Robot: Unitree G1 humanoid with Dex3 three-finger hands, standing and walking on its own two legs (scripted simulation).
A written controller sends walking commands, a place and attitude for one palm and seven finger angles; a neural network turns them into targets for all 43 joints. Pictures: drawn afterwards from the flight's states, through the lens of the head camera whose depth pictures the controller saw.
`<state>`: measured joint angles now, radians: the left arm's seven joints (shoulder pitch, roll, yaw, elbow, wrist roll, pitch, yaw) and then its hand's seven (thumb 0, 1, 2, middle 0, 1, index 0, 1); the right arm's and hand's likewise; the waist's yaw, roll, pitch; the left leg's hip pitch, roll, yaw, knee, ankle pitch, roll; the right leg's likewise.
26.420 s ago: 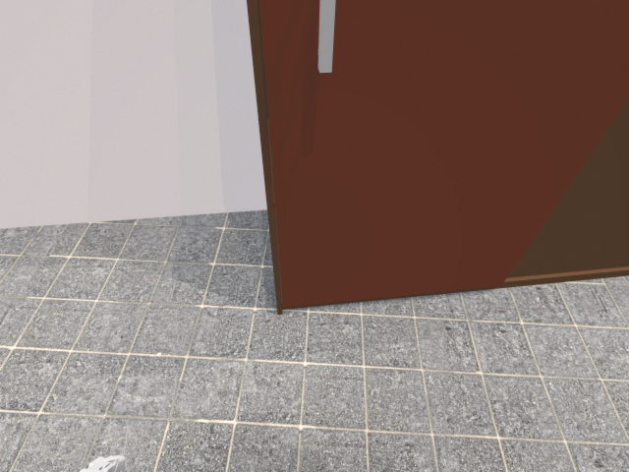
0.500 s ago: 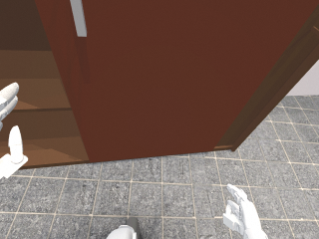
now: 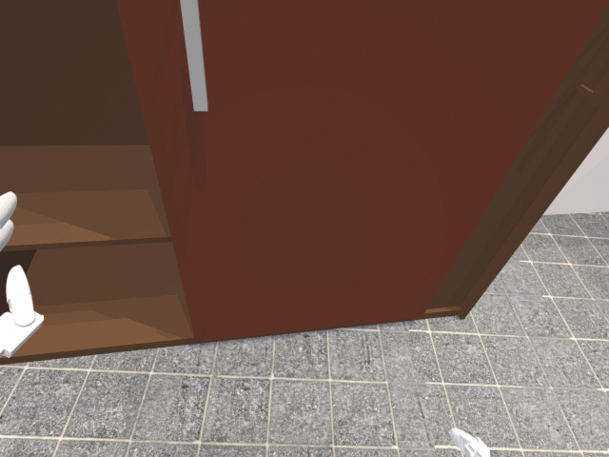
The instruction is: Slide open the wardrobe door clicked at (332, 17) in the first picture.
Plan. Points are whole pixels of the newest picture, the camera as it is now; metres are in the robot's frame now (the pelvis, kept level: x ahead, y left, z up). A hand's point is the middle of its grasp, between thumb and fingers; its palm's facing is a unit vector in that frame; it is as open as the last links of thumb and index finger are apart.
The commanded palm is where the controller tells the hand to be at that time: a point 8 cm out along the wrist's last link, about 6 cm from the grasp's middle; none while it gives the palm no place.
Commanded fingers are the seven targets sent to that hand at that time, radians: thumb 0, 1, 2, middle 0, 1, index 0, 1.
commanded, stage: stop stepping back and stand still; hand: left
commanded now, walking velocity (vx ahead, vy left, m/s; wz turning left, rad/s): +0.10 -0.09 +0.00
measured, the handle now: (194, 38) +0.61 +0.24 +0.27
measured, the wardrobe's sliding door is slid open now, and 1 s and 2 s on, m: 0.63 0.63 0.63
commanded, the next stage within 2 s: let the arm hang, fingers relaxed in 0.68 s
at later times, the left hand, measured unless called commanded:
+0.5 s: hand (66, 275) +0.25 +0.29 +0.14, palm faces +0.45 -0.79 -0.42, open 7.4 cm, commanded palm +0.18 +0.32 +0.18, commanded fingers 0.00 0.90 0.90 -0.20 -0.30 -0.20 -0.30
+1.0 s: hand (142, 441) +0.17 +0.23 -0.12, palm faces +0.04 -0.95 -0.32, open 7.4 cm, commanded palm none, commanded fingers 0.00 0.90 0.90 -0.20 -0.30 -0.20 -0.30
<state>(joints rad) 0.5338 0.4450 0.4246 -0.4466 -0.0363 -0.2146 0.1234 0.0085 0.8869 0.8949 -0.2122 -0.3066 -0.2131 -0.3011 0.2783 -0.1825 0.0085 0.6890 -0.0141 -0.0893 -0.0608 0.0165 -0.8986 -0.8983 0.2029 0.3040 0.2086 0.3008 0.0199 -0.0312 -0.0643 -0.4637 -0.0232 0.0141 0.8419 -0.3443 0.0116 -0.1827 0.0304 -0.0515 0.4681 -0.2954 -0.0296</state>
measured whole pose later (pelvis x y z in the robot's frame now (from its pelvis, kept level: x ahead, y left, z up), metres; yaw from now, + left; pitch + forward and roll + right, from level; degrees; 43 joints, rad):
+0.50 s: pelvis +0.06 +0.02 +0.00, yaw +3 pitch +2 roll -1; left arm 0.49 0.37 0.38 -0.40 -0.03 -0.18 0.13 0.01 0.89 0.90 -0.21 -0.31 -0.21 -0.30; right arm 0.20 -0.19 0.02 0.63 0.00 -0.13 -0.06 0.02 -0.90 -0.90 0.20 0.30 0.21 0.30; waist 0.01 -0.01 0.00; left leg -0.26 -0.02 0.02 0.53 -0.30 0.04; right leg -0.20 0.03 -0.02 0.48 -0.31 -0.02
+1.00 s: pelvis +0.04 +0.01 +0.00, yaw +5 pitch +1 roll +0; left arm 0.20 0.29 0.02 0.67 0.02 0.04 -0.01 0.01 0.91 0.90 -0.20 -0.30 -0.19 -0.30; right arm 0.14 -0.30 -0.01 0.84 -0.02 -0.01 0.01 0.01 -0.90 -0.90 0.20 0.30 0.21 0.30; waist -0.03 0.02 0.00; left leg -0.32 -0.05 -0.01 0.58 -0.28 0.03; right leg -0.28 -0.01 -0.06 0.60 -0.35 -0.03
